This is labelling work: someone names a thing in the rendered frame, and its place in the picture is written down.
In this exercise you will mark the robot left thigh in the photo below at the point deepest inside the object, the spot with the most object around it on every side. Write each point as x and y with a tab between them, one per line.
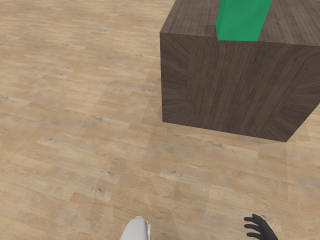
136	229

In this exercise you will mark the right robot hand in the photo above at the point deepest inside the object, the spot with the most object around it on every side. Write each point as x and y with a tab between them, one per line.
266	233

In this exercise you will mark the pedestal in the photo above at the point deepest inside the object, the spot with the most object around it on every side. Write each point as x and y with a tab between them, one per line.
264	89

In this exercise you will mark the carton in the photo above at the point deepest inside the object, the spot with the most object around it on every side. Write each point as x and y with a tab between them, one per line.
241	20

